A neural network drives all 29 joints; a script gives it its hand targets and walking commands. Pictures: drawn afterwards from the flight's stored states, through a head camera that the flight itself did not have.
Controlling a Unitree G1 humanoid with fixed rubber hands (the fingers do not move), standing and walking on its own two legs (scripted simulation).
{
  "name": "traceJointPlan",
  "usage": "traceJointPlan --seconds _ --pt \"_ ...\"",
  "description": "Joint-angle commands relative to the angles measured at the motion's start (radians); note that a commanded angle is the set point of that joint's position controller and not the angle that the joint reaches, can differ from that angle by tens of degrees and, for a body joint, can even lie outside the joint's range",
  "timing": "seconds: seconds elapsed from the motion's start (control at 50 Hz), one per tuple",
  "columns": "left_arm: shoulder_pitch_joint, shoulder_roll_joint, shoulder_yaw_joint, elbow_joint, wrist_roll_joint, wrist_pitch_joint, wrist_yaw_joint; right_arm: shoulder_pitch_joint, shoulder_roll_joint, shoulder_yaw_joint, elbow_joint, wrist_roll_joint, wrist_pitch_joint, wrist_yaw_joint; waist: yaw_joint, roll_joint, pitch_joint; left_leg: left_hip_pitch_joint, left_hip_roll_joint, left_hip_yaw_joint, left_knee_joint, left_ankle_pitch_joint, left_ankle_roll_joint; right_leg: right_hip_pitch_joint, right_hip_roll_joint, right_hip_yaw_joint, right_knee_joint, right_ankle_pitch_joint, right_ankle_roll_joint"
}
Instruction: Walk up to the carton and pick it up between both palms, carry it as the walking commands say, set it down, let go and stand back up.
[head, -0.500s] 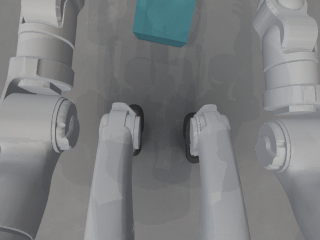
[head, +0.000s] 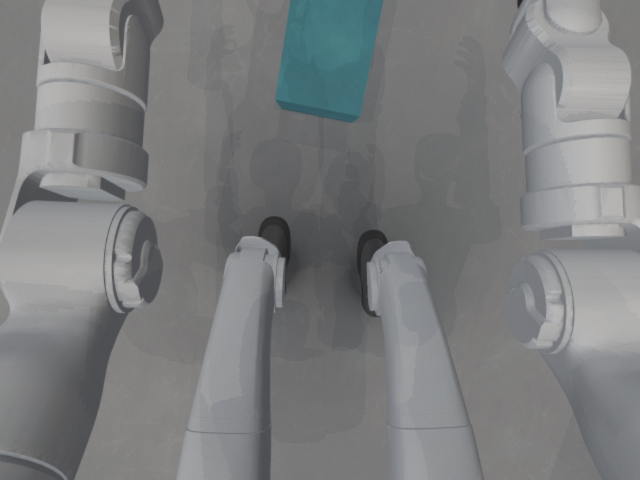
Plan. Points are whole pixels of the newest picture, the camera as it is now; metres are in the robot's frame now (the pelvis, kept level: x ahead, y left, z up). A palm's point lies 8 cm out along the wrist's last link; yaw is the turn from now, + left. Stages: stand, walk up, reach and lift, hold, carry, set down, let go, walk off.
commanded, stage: set down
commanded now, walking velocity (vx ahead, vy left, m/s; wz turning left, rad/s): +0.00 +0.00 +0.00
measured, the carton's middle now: (331, 36) +0.62 -0.01 -0.56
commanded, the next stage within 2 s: let go in 0.02 s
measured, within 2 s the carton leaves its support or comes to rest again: neither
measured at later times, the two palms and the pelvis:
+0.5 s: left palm (91, 104) +0.44 +0.19 -0.08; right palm (564, 120) +0.43 -0.18 -0.07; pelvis +0.03 +0.00 +0.07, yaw +1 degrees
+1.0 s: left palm out of the picture +0.27 +0.23 +0.05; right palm out of the picture +0.25 -0.23 +0.05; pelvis +0.08 +0.00 +0.13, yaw -1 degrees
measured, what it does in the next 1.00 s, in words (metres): rises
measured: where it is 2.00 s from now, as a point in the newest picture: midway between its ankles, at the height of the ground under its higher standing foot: (323, 281)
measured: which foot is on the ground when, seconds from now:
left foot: down 0.00-1.00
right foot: down 0.00-1.00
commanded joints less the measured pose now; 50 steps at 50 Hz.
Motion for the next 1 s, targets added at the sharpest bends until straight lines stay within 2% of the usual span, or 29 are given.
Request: traceJointPlan --seconds 0.0,0.02,0.04,0.08,0.1,0.12,0.16,0.18,0.2,0.24,0.3,0.32,0.36,0.38,0.4,0.42,0.44,0.46,0.52,0.56,0.6,0.66,0.7,0.72,0.76,0.82,0.86,0.96,0.98 --pt "-0.304 0.070 0.052 -0.002 0.053 -0.081 -0.020 -0.247 -0.080 -0.065 0.003 -0.066 -0.091 0.037 -0.026 0.052 -1.779 0.789 -0.049 -0.002 -0.134 0.400 0.025 0.273 0.051 -0.082 -0.227 0.323 0.030" --pt "-0.281 0.053 0.061 0.007 0.070 -0.101 -0.025 -0.237 -0.072 -0.074 0.009 -0.079 -0.112 0.047 -0.028 0.058 -1.743 0.783 -0.049 0.000 -0.153 0.413 0.020 0.271 0.051 -0.084 -0.245 0.335 0.030" --pt "-0.257 0.037 0.075 -0.027 0.085 -0.122 -0.025 -0.221 -0.073 -0.095 -0.025 -0.092 -0.139 0.053 -0.036 0.054 -1.792 0.830 -0.049 -0.008 -0.158 0.493 0.016 0.305 0.059 -0.084 -0.256 0.407 0.031" --pt "-0.237 0.000 0.086 -0.004 0.112 -0.160 -0.025 -0.181 -0.055 -0.119 0.006 -0.124 -0.183 0.063 -0.046 0.071 -1.767 0.865 -0.049 -0.020 -0.152 0.600 0.004 0.241 0.065 -0.097 -0.266 0.447 0.033" --pt "-0.229 -0.002 0.103 0.037 0.130 -0.172 -0.027 -0.174 -0.032 -0.106 0.031 -0.131 -0.191 0.071 -0.026 0.061 -1.710 0.834 -0.045 -0.021 -0.164 0.561 0.006 0.205 0.062 -0.096 -0.281 0.401 0.032" --pt "-0.196 -0.014 0.112 0.024 0.148 -0.176 -0.021 -0.151 -0.053 -0.133 0.020 -0.161 -0.204 0.080 -0.032 0.070 -1.738 0.867 -0.043 -0.028 -0.174 0.589 -0.002 0.207 0.068 -0.101 -0.289 0.409 0.030" --pt "-0.125 -0.033 0.126 -0.053 0.177 -0.185 -0.002 -0.092 -0.054 -0.138 -0.039 -0.199 -0.219 0.093 -0.012 0.099 -1.825 0.962 -0.038 -0.029 -0.184 0.689 -0.009 0.219 0.073 -0.105 -0.289 0.456 0.029" --pt "-0.053 -0.038 0.126 -0.084 0.187 -0.181 0.012 -0.015 -0.050 -0.126 -0.050 -0.216 -0.217 0.105 -0.010 0.104 -1.876 1.019 -0.035 -0.029 -0.194 0.716 -0.011 0.242 0.077 -0.110 -0.294 0.464 0.026" --pt "0.018 -0.059 0.123 -0.097 0.192 -0.173 0.022 0.043 -0.047 -0.107 -0.064 -0.229 -0.214 0.119 0.007 0.115 -1.912 1.066 -0.030 -0.031 -0.202 0.739 -0.015 0.249 0.078 -0.109 -0.297 0.467 0.021" --pt "0.095 -0.060 0.102 -0.233 0.180 -0.163 0.030 0.119 -0.045 -0.064 -0.160 -0.225 -0.201 0.135 0.008 0.095 -1.992 1.104 -0.034 -0.028 -0.215 0.752 -0.014 0.357 0.078 -0.106 -0.307 0.517 0.018" --pt "0.252 -0.058 0.054 -0.413 0.139 -0.146 0.031 0.264 -0.061 -0.016 -0.316 -0.201 -0.176 0.135 -0.013 0.029 -2.120 1.149 -0.047 -0.017 -0.245 0.735 -0.002 0.626 0.070 -0.081 -0.345 0.610 0.009" --pt "0.312 -0.056 0.036 -0.466 0.125 -0.138 0.034 0.304 -0.049 0.015 -0.358 -0.175 -0.164 0.137 -0.005 -0.006 -2.148 1.163 -0.049 -0.022 -0.252 0.749 0.006 0.688 0.071 -0.076 -0.348 0.641 0.010" --pt "0.410 -0.043 0.019 -0.588 0.122 -0.127 0.035 0.388 -0.055 0.041 -0.462 -0.156 -0.146 0.131 0.005 -0.034 -2.200 1.183 -0.056 -0.012 -0.268 0.718 0.009 0.836 0.065 -0.055 -0.357 0.692 0.006" --pt "0.492 -0.057 0.007 -0.622 0.122 -0.120 0.036 0.461 -0.059 0.051 -0.506 -0.149 -0.139 0.128 0.003 -0.041 -2.201 1.197 -0.058 -0.009 -0.279 0.708 0.009 0.899 0.062 -0.050 -0.365 0.718 0.006" --pt "0.500 -0.043 -0.003 -0.635 0.115 -0.117 0.035 0.442 -0.086 0.020 -0.526 -0.152 -0.141 0.124 0.012 -0.022 -2.142 1.195 -0.068 -0.011 -0.280 0.782 0.004 0.876 0.062 -0.042 -0.369 0.774 0.009" --pt "0.590 -0.059 -0.022 -0.700 0.119 -0.127 0.031 0.549 -0.079 0.026 -0.579 -0.164 -0.150 0.126 0.009 0.004 -2.150 1.239 -0.069 -0.017 -0.283 0.830 -0.005 0.899 0.061 -0.041 -0.373 0.804 0.008" --pt "0.638 -0.068 -0.036 -0.711 0.121 -0.136 0.025 0.606 -0.049 0.050 -0.592 -0.152 -0.153 0.131 0.019 0.014 -2.082 1.241 -0.061 -0.022 -0.296 0.800 -0.001 0.869 0.059 -0.046 -0.381 0.746 0.012" --pt "0.696 -0.082 -0.049 -0.717 0.115 -0.145 0.017 0.662 -0.042 0.062 -0.606 -0.140 -0.161 0.135 0.015 0.019 -2.002 1.229 -0.055 -0.024 -0.318 0.756 0.001 0.859 0.057 -0.048 -0.405 0.699 0.014" --pt "0.803 -0.110 -0.046 -0.647 0.102 -0.171 -0.008 0.770 -0.030 0.077 -0.527 -0.123 -0.189 0.168 0.011 0.021 -1.688 1.139 -0.036 -0.023 -0.396 0.529 -0.002 0.816 0.034 -0.045 -0.484 0.523 0.014" --pt "0.905 -0.117 -0.037 -0.556 0.106 -0.192 -0.022 0.881 -0.015 0.063 -0.429 -0.141 -0.209 0.190 0.001 0.010 -1.483 1.074 -0.034 -0.015 -0.449 0.429 -0.008 0.825 0.028 -0.043 -0.538 0.457 0.014" --pt "1.003 -0.128 -0.030 -0.453 0.123 -0.220 -0.041 1.002 -0.001 0.039 -0.304 -0.151 -0.236 0.206 0.010 0.020 -1.238 0.991 -0.035 -0.003 -0.493 0.348 -0.017 0.791 0.017 -0.040 -0.580 0.388 0.014" --pt "1.077 -0.120 -0.038 -0.333 0.142 -0.254 -0.062 1.075 0.022 0.060 -0.183 -0.124 -0.264 0.235 0.019 0.047 -0.864 0.890 -0.009 0.022 -0.583 0.034 -0.012 0.687 -0.014 -0.042 -0.663 0.096 0.003" --pt "1.116 -0.115 -0.035 -0.280 0.126 -0.252 -0.081 1.113 0.008 0.072 -0.127 -0.114 -0.265 0.253 0.009 0.044 -0.733 0.896 0.000 0.044 -0.632 -0.067 -0.008 0.694 -0.025 -0.039 -0.723 -0.043 -0.010" --pt "1.146 -0.115 -0.031 -0.275 0.121 -0.254 -0.091 1.134 0.004 0.089 -0.110 -0.115 -0.267 0.263 0.016 0.034 -0.695 0.922 0.005 0.050 -0.654 -0.100 -0.006 0.717 -0.026 -0.038 -0.751 -0.100 -0.016" --pt "1.225 -0.111 -0.032 -0.263 0.113 -0.260 -0.106 1.182 -0.023 0.096 -0.109 -0.126 -0.275 0.274 0.029 0.027 -0.662 0.979 0.012 0.059 -0.691 -0.090 -0.008 0.765 -0.025 -0.035 -0.786 -0.113 -0.022" --pt "1.307 -0.095 -0.038 -0.355 0.099 -0.281 -0.125 1.245 -0.051 0.118 -0.196 -0.128 -0.297 0.280 0.044 0.015 -0.664 1.102 0.011 0.056 -0.738 -0.052 -0.006 0.849 -0.034 -0.023 -0.828 -0.076 -0.023" --pt "1.363 -0.088 -0.042 -0.394 0.088 -0.290 -0.137 1.267 -0.064 0.128 -0.268 -0.117 -0.313 0.276 0.045 -0.013 -0.625 1.164 0.007 0.052 -0.765 -0.029 0.000 0.887 -0.038 -0.022 -0.854 -0.050 -0.020" --pt "1.492 -0.066 -0.070 -0.492 0.078 -0.303 -0.162 1.384 -0.084 0.139 -0.356 -0.127 -0.333 0.271 0.042 -0.064 -0.553 1.310 0.000 0.032 -0.804 0.070 0.008 0.948 -0.047 -0.016 -0.902 0.023 -0.037" --pt "1.526 -0.060 -0.077 -0.525 0.081 -0.308 -0.166 1.405 -0.086 0.143 -0.376 -0.122 -0.336 0.273 0.053 -0.038 -0.554 1.332 -0.004 0.031 -0.808 0.102 0.008 0.970 -0.044 -0.020 -0.903 0.057 -0.040"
